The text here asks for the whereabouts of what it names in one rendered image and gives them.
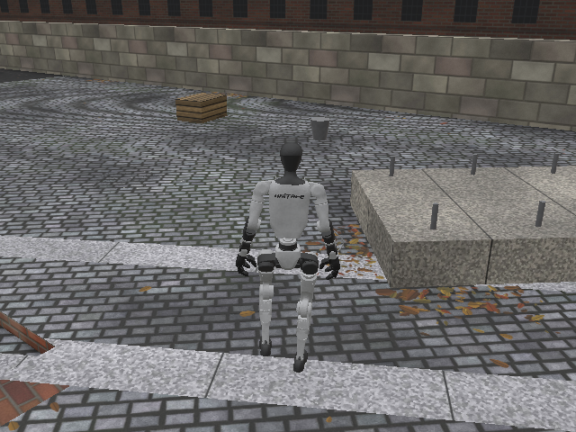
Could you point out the left robot forearm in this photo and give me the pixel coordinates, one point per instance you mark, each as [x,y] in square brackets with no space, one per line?
[247,240]

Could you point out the left robot hand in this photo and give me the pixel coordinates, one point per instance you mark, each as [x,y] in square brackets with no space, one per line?
[240,262]

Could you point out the robot right upper arm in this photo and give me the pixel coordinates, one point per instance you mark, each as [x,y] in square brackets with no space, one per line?
[321,204]

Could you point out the robot foot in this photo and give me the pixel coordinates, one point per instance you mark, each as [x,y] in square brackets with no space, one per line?
[265,348]
[298,365]

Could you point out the right robot forearm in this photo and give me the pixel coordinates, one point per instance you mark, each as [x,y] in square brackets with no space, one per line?
[330,242]

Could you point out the robot left upper arm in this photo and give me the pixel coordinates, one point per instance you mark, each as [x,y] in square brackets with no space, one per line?
[256,206]

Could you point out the right robot foot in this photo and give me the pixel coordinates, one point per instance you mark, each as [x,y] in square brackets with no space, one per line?
[298,365]

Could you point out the left robot foot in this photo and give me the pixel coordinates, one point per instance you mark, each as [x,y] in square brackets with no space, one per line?
[265,348]

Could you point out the right robot hand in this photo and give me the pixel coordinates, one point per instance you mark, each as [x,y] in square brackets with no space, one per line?
[334,265]

